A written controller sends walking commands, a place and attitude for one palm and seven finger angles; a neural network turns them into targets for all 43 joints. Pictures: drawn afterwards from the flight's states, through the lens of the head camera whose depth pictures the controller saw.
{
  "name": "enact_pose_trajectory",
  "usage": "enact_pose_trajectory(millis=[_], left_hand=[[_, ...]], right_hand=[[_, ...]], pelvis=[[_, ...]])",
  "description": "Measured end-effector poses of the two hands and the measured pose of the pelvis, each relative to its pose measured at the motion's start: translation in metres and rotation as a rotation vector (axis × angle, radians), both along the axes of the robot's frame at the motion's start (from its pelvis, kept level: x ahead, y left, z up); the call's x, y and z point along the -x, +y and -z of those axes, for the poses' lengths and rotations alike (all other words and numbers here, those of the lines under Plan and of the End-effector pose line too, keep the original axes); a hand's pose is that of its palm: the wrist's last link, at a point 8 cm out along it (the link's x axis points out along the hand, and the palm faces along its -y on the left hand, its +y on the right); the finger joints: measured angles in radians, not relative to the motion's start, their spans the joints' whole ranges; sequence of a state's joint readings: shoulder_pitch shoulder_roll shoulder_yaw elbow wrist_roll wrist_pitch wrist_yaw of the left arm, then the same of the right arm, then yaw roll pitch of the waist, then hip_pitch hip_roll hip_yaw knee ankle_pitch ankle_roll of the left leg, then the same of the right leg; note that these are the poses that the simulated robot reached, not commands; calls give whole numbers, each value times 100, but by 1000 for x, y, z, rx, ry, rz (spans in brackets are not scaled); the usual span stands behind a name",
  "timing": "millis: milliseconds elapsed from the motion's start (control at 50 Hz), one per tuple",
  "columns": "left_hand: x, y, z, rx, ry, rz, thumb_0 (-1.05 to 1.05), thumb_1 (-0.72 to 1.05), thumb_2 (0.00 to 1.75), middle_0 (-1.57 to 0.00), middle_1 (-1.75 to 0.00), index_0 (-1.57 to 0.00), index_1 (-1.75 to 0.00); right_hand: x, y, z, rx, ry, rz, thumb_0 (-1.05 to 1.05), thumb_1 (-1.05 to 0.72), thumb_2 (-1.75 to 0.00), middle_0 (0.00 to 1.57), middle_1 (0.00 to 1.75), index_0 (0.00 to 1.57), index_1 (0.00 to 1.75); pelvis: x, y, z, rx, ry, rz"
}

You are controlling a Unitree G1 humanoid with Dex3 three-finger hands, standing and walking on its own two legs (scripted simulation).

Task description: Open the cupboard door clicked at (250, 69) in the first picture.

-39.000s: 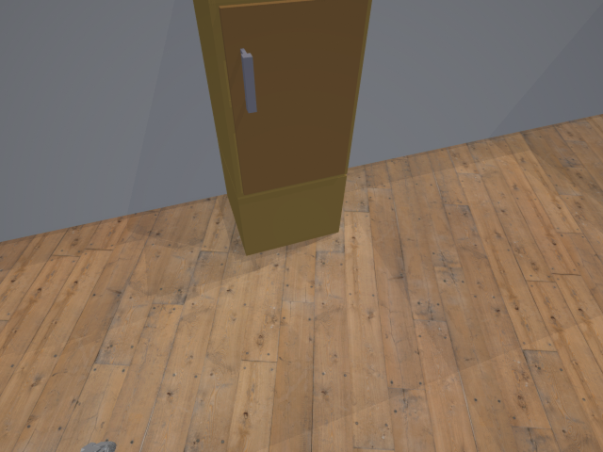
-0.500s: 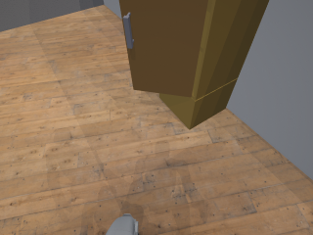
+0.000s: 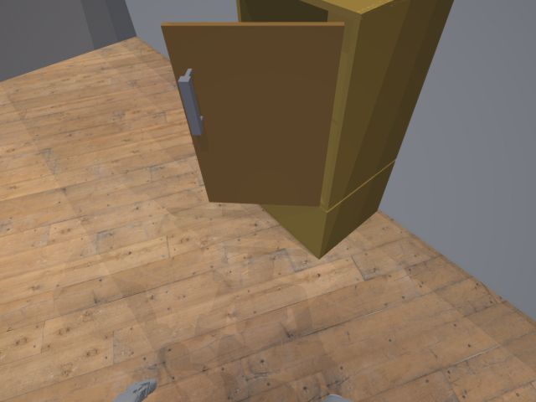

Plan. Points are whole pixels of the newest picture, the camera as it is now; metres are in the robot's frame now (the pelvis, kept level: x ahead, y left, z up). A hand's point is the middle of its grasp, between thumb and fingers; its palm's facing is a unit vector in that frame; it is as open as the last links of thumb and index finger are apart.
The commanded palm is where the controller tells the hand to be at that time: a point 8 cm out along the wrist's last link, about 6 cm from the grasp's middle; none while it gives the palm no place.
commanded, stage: take the last steps up to it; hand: left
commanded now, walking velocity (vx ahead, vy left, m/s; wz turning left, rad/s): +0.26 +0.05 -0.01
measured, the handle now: (193, 102) +0.76 +0.22 +0.02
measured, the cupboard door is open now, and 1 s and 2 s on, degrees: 45 45 45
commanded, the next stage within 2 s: come to a stop and stand still in 0.26 s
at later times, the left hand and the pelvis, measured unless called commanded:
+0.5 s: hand out of the picture +0.12 +0.21 -0.19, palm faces +0.10 -0.98 -0.18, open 7.3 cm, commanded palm none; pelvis +0.18 +0.04 -0.01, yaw +1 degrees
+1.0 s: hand (184, 373) +0.20 +0.17 -0.16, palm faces +0.03 -0.97 -0.25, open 7.3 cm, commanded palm none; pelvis +0.15 -0.02 +0.00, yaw +0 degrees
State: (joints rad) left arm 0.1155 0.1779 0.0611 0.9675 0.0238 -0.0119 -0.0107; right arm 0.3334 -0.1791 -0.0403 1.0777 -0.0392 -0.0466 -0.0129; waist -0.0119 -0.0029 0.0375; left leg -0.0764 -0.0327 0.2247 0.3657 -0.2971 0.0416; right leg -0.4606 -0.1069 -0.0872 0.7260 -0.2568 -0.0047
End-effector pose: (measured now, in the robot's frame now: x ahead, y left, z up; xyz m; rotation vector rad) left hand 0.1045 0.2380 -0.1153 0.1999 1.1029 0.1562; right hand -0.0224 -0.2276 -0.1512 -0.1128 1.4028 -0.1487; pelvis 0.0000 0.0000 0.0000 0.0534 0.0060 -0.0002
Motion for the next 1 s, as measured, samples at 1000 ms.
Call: enact_pose_trajectory(millis=[1000], left_hand=[[-84, -22, 9, -10, 165, -43, 0, 91, 90, -19, -30, -20, -30]], right_hand=[[-182, -31, 0, 19, -12, 20, 1, -91, -90, 20, 30, 20, 30]], pelvis=[[-152, -17, -2, 25, -8, 4]])
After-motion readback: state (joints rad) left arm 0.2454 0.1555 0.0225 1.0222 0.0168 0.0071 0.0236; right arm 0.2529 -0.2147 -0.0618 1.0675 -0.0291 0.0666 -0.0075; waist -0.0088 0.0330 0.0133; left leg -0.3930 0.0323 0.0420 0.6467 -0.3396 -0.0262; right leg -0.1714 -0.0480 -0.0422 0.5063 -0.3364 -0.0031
